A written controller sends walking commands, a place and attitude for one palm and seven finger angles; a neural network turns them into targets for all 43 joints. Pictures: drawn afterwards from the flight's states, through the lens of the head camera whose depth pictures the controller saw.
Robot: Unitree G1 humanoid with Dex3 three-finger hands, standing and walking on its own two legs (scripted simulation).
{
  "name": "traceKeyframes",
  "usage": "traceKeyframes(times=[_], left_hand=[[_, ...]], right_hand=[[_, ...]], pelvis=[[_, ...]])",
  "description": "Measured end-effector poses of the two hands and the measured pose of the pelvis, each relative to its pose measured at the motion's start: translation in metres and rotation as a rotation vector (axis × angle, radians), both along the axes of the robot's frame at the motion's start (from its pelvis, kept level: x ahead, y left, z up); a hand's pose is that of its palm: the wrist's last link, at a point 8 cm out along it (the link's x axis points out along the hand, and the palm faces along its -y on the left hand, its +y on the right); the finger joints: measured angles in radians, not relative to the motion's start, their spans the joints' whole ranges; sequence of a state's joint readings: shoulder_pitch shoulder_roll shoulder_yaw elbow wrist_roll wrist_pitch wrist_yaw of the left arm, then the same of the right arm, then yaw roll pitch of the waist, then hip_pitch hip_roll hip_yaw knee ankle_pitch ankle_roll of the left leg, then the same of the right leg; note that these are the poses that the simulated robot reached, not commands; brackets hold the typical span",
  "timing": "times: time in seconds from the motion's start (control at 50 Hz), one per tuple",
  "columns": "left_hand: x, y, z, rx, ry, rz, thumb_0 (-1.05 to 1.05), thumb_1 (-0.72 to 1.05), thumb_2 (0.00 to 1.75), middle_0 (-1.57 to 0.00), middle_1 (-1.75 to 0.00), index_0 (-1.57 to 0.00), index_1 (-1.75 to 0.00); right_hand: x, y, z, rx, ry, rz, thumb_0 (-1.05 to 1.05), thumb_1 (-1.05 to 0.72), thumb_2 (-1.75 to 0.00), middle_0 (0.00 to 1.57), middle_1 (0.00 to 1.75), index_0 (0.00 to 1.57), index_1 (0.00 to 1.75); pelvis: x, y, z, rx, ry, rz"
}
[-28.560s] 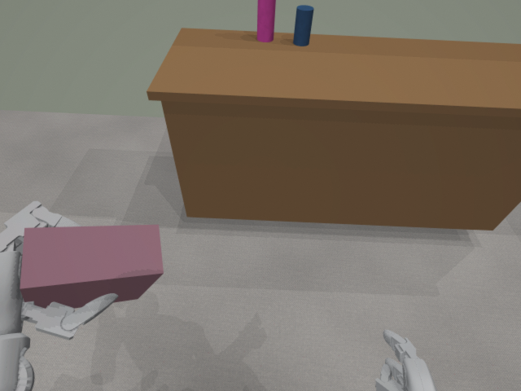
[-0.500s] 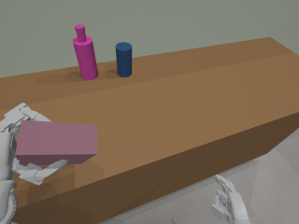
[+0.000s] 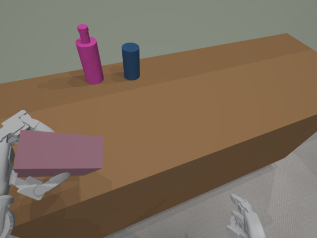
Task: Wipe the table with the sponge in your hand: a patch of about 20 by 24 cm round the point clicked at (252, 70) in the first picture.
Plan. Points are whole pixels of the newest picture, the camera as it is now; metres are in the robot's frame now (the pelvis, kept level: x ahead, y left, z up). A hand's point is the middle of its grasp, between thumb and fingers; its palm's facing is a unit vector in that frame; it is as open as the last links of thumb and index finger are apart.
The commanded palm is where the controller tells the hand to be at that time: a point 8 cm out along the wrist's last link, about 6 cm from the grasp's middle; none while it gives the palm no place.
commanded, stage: look again from close up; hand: left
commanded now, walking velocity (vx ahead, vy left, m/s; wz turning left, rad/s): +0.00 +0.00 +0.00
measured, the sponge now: (71, 157) +0.23 +0.20 +0.13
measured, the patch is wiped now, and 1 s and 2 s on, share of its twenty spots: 0.00 0.00 0.00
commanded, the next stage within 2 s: turn the palm down, sponge in hand in 0.14 s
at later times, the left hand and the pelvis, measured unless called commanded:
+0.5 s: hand (48, 147) +0.23 +0.23 +0.17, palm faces +0.29 -0.77 -0.58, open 10.1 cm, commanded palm +0.16 +0.27 +0.18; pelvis -0.01 -0.01 -0.01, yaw +0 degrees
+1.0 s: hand (80, 159) +0.23 +0.17 +0.14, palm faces +0.21 -0.51 -0.84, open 10.1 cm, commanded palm +0.17 +0.22 +0.20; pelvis -0.01 -0.11 -0.02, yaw +0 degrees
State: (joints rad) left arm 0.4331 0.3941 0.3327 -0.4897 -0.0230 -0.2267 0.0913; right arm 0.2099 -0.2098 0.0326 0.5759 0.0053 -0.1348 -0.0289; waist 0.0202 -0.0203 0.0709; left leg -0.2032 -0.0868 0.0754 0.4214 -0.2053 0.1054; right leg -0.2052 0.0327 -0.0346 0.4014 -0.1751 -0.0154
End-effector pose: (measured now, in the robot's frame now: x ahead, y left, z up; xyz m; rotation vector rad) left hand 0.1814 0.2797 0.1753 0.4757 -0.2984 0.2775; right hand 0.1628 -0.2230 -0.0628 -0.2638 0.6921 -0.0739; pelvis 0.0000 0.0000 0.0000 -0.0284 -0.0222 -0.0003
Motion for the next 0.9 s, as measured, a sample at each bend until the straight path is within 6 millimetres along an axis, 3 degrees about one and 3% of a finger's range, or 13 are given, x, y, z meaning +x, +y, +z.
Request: traceKeyframes(times=[0.08,0.24,0.32,0.38,0.44,0.54,0.62,0.74,0.82,0.9], left_hand=[[-0.001,0.005,0.001,0.005,0.008,0.014,-0.01,-0.5,1.03,-0.74,-1.35,-0.75,-1.34],[-0.003,0.007,-0.02,-0.064,0.076,0.054,-0.01,-0.5,1.03,-0.74,-1.35,-0.75,-1.34],[0.02,0.019,0.017,0.154,-0.007,0.06,-0.01,-0.5,1.03,-0.75,-1.34,-0.75,-1.33],[0.028,0.03,0.036,0.06,-0.034,0.136,-0.01,-0.5,1.03,-0.75,-1.35,-0.75,-1.33],[0.024,0.014,0.035,0.023,0.066,0.149,-0.01,-0.5,1.03,-0.74,-1.35,-0.74,-1.34],[0.004,-0.031,0.012,0.167,0.318,0.051,-0.01,-0.5,1.03,-0.74,-1.36,-0.74,-1.34],[-0.018,-0.034,0.006,0.187,0.288,0.081,-0.01,-0.5,1.03,-0.74,-1.35,-0.75,-1.34],[-0.037,-0.017,0.022,0.245,0.151,0.347,-0.01,-0.5,1.03,-0.75,-1.35,-0.75,-1.33],[-0.028,-0.02,0.018,0.282,0.299,0.396,-0.01,-0.5,1.03,-0.74,-1.35,-0.75,-1.34],[-0.006,-0.044,0.008,0.364,0.431,0.292,-0.01,-0.5,1.03,-0.74,-1.35,-0.75,-1.34]], right_hand=[[0.006,0.0,0.003,0.008,-0.019,-0.008,0.01,-0.9,-0.9,0.2,0.3,0.2,0.3],[0.012,0.0,0.006,-0.002,-0.03,-0.001,0.01,-0.9,-0.9,0.2,0.3,0.2,0.3],[0.016,0.006,-0.006,-0.041,0.021,0.124,0.01,-0.9,-0.9,0.2,0.3,0.2,0.3],[0.024,0.008,-0.014,-0.004,0.027,0.144,0.01,-0.9,-0.9,0.2,0.3,0.2,0.3],[0.034,0.009,-0.015,0.056,-0.022,0.133,0.01,-0.9,-0.9,0.2,0.3,0.2,0.3],[0.043,0.007,-0.016,0.116,-0.053,0.133,0.01,-0.9,-0.9,0.2,0.3,0.2,0.3],[0.041,-0.004,-0.016,0.096,-0.035,0.133,0.01,-0.9,-0.9,0.2,0.3,0.2,0.3],[0.036,-0.036,-0.027,0.028,0.007,0.158,0.01,-0.9,-0.9,0.2,0.3,0.2,0.3],[0.034,-0.058,-0.037,0.029,0.017,0.113,0.01,-0.9,-0.9,0.2,0.3,0.2,0.3],[0.034,-0.078,-0.041,0.041,-0.002,0.053,0.01,-0.9,-0.9,0.2,0.3,0.2,0.3]], pelvis=[[0.002,0.0,0.001,-0.001,0.004,-0.003],[0.002,0.0,0.001,0.0,0.003,-0.002],[-0.006,-0.007,-0.006,0.011,0.016,0.065],[-0.008,-0.009,-0.008,0.036,0.017,0.045],[-0.006,-0.008,-0.009,0.047,0.008,0.011],[-0.01,-0.015,-0.01,0.038,-0.003,0.0],[-0.015,-0.036,-0.012,0.042,0.007,0.005],[-0.021,-0.065,-0.017,0.035,0.004,0.054],[-0.022,-0.077,-0.018,0.037,-0.011,0.062],[-0.02,-0.09,-0.019,0.042,-0.017,0.048]])
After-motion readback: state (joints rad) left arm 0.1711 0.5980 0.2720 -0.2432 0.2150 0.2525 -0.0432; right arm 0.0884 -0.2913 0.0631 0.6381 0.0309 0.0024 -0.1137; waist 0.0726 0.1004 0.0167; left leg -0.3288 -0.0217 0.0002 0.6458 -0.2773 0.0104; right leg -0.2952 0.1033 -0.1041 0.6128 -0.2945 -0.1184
